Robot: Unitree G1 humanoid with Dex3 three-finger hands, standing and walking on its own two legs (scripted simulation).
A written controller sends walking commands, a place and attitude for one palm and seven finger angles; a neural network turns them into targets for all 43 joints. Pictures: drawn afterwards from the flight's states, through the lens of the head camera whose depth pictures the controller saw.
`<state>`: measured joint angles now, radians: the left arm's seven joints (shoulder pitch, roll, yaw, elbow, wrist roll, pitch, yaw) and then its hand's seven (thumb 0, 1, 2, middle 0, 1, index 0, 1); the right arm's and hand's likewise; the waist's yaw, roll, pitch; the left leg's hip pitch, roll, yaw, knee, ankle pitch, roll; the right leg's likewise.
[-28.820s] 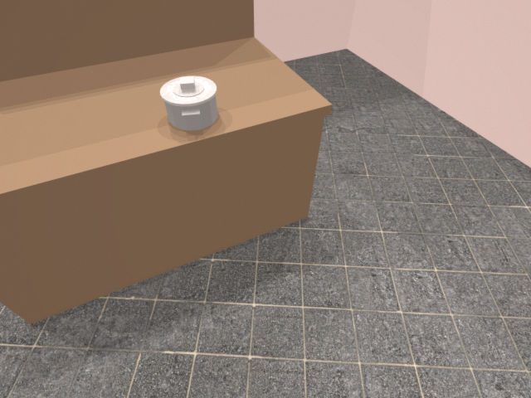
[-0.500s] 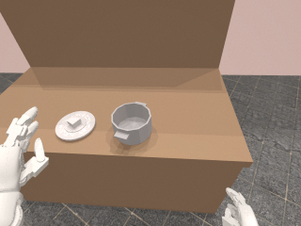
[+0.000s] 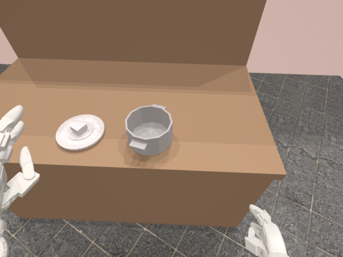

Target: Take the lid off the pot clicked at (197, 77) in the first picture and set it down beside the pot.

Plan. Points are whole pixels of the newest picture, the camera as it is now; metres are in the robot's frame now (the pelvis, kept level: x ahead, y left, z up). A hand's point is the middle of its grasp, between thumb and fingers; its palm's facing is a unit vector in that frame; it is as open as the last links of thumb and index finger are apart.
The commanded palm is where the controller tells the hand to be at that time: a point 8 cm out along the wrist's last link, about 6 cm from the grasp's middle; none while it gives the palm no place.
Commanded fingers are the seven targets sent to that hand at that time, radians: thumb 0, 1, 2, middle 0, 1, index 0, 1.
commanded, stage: step back with the hand held close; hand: left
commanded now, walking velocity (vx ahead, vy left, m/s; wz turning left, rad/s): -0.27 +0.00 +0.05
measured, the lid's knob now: (78, 126) +0.52 +0.40 -0.08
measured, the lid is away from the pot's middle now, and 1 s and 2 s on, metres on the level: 0.26 0.26 0.26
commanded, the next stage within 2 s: stop stepping back and stand still in 1.36 s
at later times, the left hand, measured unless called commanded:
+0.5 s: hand (20, 215) +0.14 +0.25 +0.16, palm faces +0.39 -0.80 -0.46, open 7.5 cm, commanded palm +0.07 +0.29 +0.17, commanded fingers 0.00 0.90 0.90 -0.20 -0.30 -0.20 -0.30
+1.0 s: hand (22, 250) +0.09 +0.22 +0.16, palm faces +0.32 -0.81 -0.48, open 7.5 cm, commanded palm +0.03 +0.27 +0.17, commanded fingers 0.00 0.90 0.90 -0.20 -0.30 -0.20 -0.30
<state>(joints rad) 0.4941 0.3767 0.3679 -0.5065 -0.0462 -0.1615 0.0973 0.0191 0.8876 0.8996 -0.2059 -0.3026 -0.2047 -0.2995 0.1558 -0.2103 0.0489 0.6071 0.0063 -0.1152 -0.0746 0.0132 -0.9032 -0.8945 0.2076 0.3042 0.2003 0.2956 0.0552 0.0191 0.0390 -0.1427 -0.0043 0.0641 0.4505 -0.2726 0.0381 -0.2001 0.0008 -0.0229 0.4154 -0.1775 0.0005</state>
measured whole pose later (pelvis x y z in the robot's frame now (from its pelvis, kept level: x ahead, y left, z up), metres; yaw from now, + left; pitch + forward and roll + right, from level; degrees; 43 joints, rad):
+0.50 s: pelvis -0.05 +0.01 -0.02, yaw +2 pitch -1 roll -1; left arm 0.58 0.37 0.36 -0.59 -0.02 -0.21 0.12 0.02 0.89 0.90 -0.21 -0.30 -0.21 -0.30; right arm 0.21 -0.20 0.01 0.58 0.01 -0.11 -0.07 0.01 -0.90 -0.89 0.21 0.30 0.20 0.30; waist 0.02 0.00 0.05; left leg -0.33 -0.03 0.04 0.63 -0.30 0.06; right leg -0.36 -0.04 -0.05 0.57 -0.19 0.01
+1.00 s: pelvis -0.10 -0.01 -0.02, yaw +1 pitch -1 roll +0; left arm 0.59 0.43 0.37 -0.64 -0.01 -0.24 0.11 0.02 0.88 0.90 -0.21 -0.30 -0.21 -0.30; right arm 0.20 -0.19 0.01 0.57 0.01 -0.12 -0.05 0.01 -0.90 -0.89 0.21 0.30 0.20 0.30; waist 0.01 -0.04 0.05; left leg -0.44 -0.01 0.03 0.76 -0.40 0.03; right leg -0.39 -0.03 -0.06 0.61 -0.20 -0.01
